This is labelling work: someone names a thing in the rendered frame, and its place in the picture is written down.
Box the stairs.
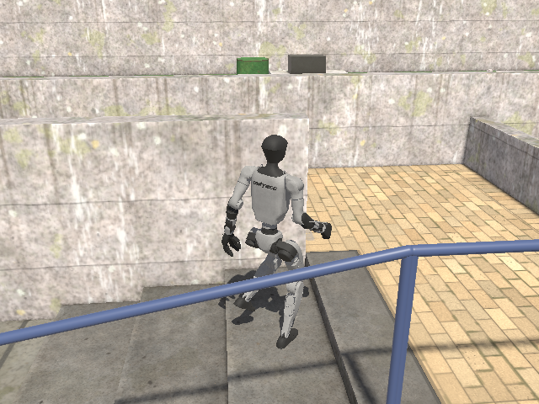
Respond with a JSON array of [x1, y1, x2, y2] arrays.
[[12, 255, 358, 404]]

